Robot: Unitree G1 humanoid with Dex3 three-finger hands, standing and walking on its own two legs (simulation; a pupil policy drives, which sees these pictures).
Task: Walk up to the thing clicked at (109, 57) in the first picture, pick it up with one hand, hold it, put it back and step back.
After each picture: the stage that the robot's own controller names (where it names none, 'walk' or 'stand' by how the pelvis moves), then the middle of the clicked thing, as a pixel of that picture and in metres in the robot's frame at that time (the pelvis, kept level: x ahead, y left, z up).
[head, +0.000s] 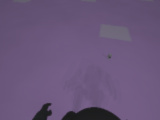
stand; (109, 56) +1.33 -0.40 -0.72
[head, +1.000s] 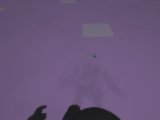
walk; (94, 55) +1.27 +0.02 -0.70
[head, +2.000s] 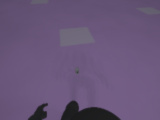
walk; (77, 70) +0.80 +0.25 -0.71
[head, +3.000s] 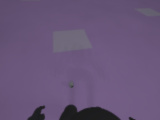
walk; (71, 84) +0.50 +0.23 -0.70
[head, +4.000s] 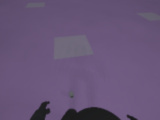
stand; (71, 94) +0.40 +0.23 -0.72
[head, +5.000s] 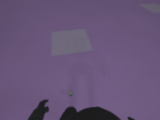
stand; (70, 93) +0.34 +0.22 -0.71
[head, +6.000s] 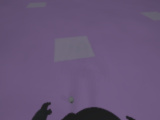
stand; (71, 100) +0.31 +0.22 -0.72
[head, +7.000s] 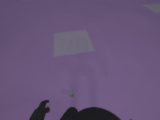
stand; (71, 93) +0.35 +0.23 -0.71
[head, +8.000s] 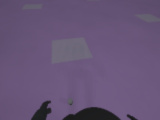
stand; (70, 102) +0.31 +0.21 -0.72
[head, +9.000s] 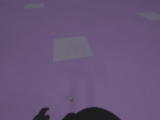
stand; (71, 98) +0.35 +0.22 -0.73
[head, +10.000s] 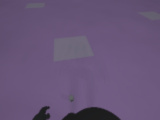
stand; (71, 98) +0.34 +0.22 -0.73
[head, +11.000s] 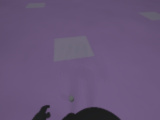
stand; (71, 98) +0.34 +0.22 -0.73
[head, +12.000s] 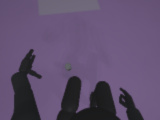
go down; (68, 67) +0.40 +0.22 -0.43
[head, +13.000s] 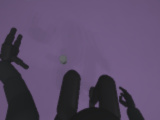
go down; (63, 60) +0.43 +0.24 -0.31
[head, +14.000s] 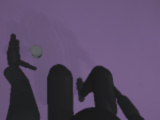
close in; (36, 52) +0.41 +0.28 -0.23
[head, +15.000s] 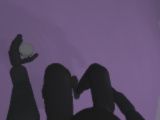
close; (26, 51) +0.41 +0.29 -0.22
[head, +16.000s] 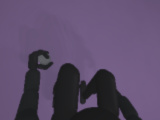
lift; (44, 60) +0.33 +0.28 -0.17
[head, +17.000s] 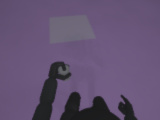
lift; (64, 73) +0.31 +0.18 +0.00
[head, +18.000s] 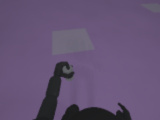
hold; (68, 73) +0.33 +0.17 +0.00
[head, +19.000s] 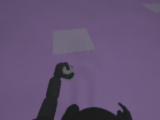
hold; (68, 73) +0.33 +0.17 -0.01
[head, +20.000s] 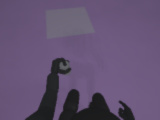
crouch; (65, 68) +0.36 +0.19 -0.06
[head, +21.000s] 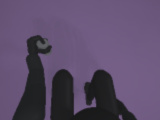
lower; (45, 47) +0.46 +0.27 -0.12
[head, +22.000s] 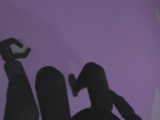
lower; (20, 50) +0.42 +0.28 -0.23
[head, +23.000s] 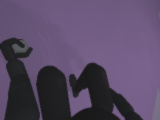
lower; (22, 50) +0.42 +0.29 -0.23
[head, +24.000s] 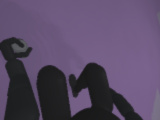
lower; (21, 49) +0.42 +0.29 -0.23
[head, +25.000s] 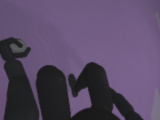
lower; (20, 49) +0.42 +0.29 -0.23
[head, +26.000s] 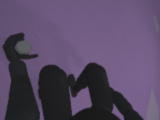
open; (23, 50) +0.41 +0.28 -0.23
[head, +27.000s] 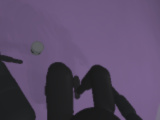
stand; (36, 49) +0.42 +0.27 -0.24
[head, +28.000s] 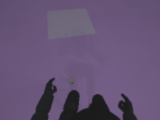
stand; (71, 81) +0.39 +0.18 -0.58
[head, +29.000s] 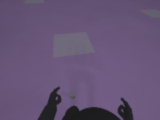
stand; (72, 95) +0.37 +0.18 -0.67
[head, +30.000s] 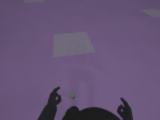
stand; (72, 95) +0.36 +0.18 -0.67
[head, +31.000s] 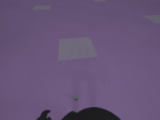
stand; (75, 97) +0.38 +0.17 -0.72
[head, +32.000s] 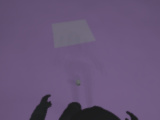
walk; (78, 82) +0.45 +0.12 -0.70
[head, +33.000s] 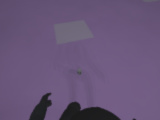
walk; (79, 71) +0.68 +0.17 -0.70
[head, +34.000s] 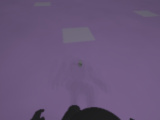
stand; (80, 63) +1.02 +0.24 -0.70
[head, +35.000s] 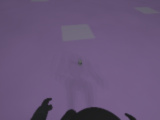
stand; (80, 62) +1.01 +0.20 -0.72
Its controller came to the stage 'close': yes
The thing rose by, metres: 0.70
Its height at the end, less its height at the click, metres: +0.00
